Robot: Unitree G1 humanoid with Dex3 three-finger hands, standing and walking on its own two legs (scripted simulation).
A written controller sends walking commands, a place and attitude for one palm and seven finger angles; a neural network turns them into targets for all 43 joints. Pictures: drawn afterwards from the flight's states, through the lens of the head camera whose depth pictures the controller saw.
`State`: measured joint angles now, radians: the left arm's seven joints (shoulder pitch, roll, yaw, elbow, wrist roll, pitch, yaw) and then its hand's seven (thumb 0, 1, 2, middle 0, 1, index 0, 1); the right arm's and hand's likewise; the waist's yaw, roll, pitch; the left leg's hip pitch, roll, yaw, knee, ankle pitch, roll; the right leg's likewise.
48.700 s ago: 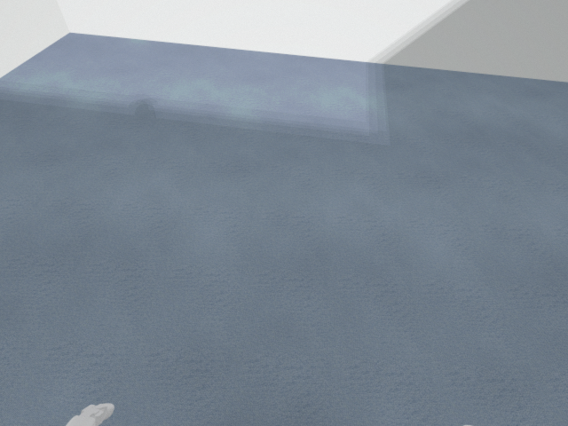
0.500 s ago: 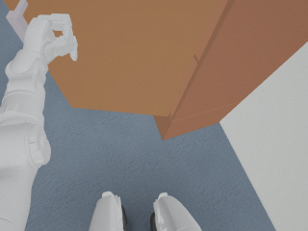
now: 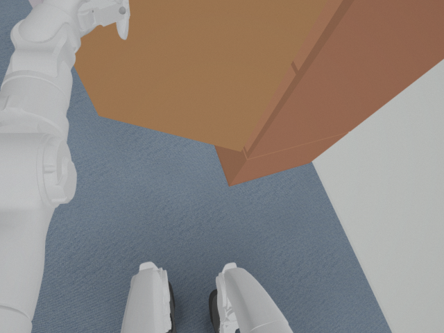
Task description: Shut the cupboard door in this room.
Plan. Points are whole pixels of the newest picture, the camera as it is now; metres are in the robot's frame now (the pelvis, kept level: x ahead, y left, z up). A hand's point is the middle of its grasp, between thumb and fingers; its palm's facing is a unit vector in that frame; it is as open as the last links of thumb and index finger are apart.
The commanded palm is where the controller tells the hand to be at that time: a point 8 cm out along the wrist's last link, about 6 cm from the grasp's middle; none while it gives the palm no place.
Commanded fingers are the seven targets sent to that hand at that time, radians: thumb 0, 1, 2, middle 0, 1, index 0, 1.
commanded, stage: pull the fist back off the door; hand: left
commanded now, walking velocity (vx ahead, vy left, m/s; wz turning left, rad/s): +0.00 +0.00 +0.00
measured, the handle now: out of the picture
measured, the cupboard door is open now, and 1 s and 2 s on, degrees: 60 55 55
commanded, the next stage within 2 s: draw the hand back to the body in 0.92 s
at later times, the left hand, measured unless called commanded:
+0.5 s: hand (148, 9) +0.59 +0.06 +0.12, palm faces +0.09 -1.00 -0.01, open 3.1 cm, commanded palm +0.54 +0.10 +0.12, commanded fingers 0.00 0.90 0.90 -1.30 -1.50 -1.30 -1.50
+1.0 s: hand (147, 53) +0.51 +0.06 +0.13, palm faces +0.04 -1.00 -0.07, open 3.1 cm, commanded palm +0.48 +0.11 +0.12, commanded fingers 0.00 0.90 0.90 -1.30 -1.50 -1.30 -1.50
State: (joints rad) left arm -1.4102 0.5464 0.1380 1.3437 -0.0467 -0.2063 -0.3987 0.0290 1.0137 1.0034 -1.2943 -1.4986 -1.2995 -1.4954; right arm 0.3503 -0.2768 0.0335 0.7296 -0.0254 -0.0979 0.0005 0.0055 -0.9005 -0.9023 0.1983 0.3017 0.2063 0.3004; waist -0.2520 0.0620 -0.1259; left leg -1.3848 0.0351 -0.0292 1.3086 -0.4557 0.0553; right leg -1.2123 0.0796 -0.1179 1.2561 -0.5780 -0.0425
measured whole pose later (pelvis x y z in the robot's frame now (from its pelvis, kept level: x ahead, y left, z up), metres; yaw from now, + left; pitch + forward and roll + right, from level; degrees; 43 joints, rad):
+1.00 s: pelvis +0.03 -0.03 +0.05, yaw +3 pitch +21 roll -1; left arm -0.85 0.17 0.13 1.09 -0.02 -0.46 0.11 0.01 0.90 0.90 -1.30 -1.50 -1.30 -1.50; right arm 0.28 -0.27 -0.05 0.66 -0.02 0.03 0.09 0.01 -0.91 -0.90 0.19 0.30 0.20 0.30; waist -0.12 0.04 -0.16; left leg -1.02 0.02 0.00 1.08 -0.43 0.01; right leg -0.89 0.07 -0.08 1.09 -0.57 -0.08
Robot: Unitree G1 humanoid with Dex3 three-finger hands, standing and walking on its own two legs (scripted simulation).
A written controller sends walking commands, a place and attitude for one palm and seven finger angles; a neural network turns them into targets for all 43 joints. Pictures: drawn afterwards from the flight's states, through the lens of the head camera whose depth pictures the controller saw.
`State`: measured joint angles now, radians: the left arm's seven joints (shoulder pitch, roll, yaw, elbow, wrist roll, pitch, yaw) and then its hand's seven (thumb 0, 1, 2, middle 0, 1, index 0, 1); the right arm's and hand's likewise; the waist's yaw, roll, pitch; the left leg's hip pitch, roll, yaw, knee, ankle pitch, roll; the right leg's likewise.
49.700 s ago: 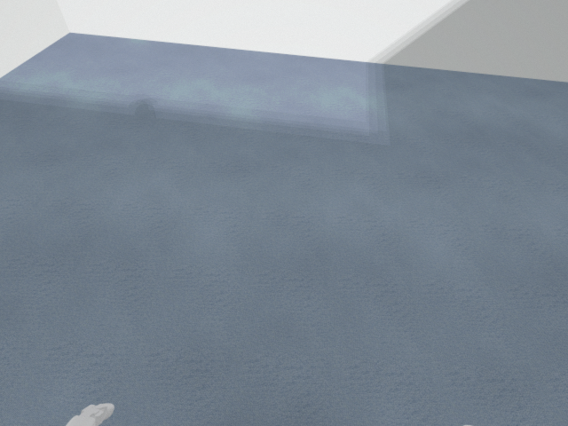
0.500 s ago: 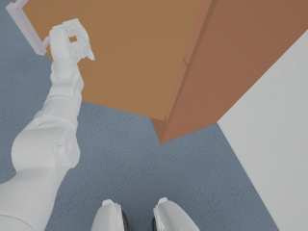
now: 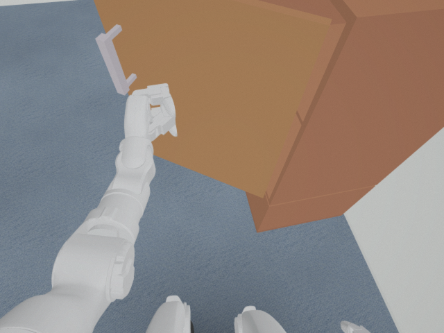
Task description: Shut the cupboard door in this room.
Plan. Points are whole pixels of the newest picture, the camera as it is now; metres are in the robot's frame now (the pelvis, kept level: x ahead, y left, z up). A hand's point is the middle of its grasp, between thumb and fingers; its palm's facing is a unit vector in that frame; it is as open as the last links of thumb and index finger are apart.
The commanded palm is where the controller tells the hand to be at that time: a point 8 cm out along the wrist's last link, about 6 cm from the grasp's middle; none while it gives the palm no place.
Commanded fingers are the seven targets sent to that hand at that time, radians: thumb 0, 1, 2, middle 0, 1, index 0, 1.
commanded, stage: draw the hand back to the body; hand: left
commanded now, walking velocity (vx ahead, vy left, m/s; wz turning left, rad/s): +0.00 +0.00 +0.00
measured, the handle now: (119, 61) +0.65 +0.19 +0.07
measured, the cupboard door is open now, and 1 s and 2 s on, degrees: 55 55 55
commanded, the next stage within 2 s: step back with the hand held close in 1.62 s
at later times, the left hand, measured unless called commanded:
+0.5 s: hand (106, 142) +0.38 +0.15 +0.15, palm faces +0.01 -1.00 -0.02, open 3.1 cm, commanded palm +0.34 +0.20 +0.15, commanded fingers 0.00 0.90 0.90 -1.19 -1.38 -1.19 -1.38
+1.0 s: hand out of the picture +0.26 +0.26 +0.21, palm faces +0.24 -0.93 -0.28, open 4.3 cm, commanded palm +0.21 +0.31 +0.23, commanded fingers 0.00 0.90 0.90 -0.50 -0.63 -0.50 -0.63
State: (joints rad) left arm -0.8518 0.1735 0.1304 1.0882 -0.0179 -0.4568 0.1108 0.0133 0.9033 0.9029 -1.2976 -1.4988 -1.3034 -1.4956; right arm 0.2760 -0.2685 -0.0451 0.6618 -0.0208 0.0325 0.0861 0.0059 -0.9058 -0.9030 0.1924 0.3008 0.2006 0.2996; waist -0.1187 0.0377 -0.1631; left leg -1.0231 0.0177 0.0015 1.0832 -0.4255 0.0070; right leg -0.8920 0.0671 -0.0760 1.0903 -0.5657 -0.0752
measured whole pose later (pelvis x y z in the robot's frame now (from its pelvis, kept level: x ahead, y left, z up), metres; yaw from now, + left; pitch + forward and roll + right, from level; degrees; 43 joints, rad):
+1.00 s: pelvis +0.02 +0.05 +0.09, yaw +0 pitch -2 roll -1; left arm 0.25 0.32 0.12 -0.23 -0.10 -0.01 0.07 0.01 0.90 0.90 -0.76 -0.91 -0.77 -0.91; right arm 0.15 -0.21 0.08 0.55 0.05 0.03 -0.04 0.01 -0.90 -0.90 0.20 0.30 0.21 0.30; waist 0.05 0.06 -0.01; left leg -0.21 -0.05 0.04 0.44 -0.20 0.08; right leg -0.07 0.01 -0.01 0.39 -0.29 0.00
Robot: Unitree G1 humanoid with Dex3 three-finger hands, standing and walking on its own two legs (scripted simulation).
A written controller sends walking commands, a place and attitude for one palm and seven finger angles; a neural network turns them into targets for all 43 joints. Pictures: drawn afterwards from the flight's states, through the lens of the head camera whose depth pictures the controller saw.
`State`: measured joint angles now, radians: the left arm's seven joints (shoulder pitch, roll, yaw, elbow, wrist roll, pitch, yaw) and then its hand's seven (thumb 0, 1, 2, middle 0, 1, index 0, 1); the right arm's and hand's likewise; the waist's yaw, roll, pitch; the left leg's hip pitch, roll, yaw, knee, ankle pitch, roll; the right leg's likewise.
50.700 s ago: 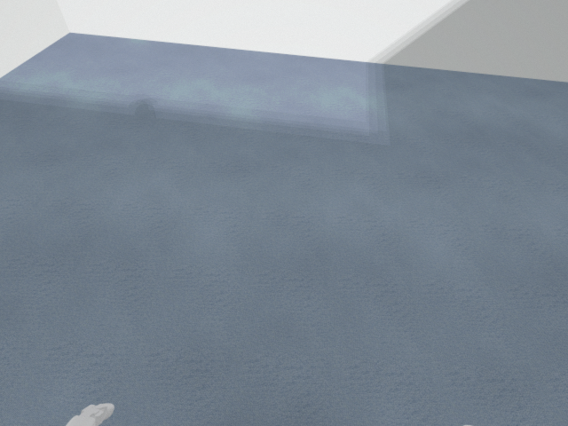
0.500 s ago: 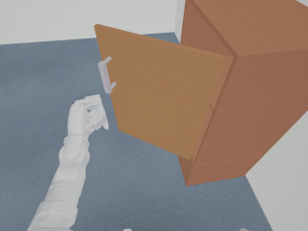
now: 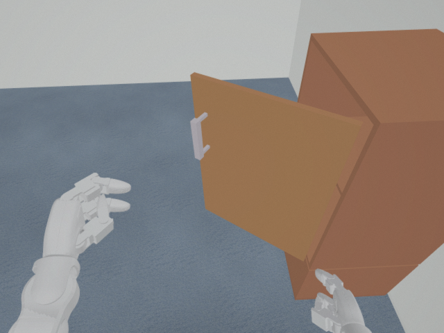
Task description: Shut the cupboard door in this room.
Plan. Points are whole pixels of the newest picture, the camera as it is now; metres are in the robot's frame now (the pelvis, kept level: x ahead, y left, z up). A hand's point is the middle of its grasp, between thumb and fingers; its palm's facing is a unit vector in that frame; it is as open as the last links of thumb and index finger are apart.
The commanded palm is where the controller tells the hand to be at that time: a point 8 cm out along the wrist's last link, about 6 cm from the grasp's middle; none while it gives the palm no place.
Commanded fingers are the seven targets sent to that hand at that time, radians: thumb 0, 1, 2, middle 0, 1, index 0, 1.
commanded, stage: draw the hand back to the body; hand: left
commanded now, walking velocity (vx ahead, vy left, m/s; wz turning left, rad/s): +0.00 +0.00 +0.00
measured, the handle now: (201, 136) +0.64 +0.13 -0.02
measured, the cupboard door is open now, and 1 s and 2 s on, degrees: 55 55 55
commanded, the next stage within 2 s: step back with the hand held close in 0.62 s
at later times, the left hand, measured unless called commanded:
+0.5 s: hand (64, 248) +0.19 +0.24 +0.14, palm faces +0.42 -0.82 -0.38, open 7.3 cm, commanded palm +0.14 +0.28 +0.17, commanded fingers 0.00 0.90 0.90 -0.20 -0.30 -0.20 -0.30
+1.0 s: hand (68, 241) +0.19 +0.24 +0.15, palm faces +0.35 -0.81 -0.48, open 7.4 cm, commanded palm +0.14 +0.28 +0.17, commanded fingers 0.00 0.90 0.90 -0.20 -0.30 -0.20 -0.30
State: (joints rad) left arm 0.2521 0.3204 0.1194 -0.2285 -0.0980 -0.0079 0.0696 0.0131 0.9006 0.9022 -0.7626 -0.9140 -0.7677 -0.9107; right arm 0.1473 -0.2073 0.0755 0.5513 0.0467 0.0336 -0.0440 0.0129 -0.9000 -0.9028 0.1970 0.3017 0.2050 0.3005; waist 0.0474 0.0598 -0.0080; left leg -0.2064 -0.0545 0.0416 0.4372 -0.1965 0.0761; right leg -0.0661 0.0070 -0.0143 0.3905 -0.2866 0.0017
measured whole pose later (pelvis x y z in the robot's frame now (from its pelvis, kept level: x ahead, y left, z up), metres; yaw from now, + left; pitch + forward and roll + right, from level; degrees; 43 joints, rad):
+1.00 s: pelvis +0.00 -0.02 +0.00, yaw +0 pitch +1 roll -1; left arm 0.54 0.40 0.34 -0.41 -0.10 -0.12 0.10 0.01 0.89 0.90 -0.21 -0.30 -0.21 -0.30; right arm 0.18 -0.27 -0.01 0.59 0.03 0.04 -0.07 0.02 -0.90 -0.90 0.20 0.30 0.20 0.30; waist 0.03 0.08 -0.02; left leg -0.29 -0.03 0.04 0.46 -0.19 0.05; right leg -0.15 0.03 -0.02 0.41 -0.28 -0.01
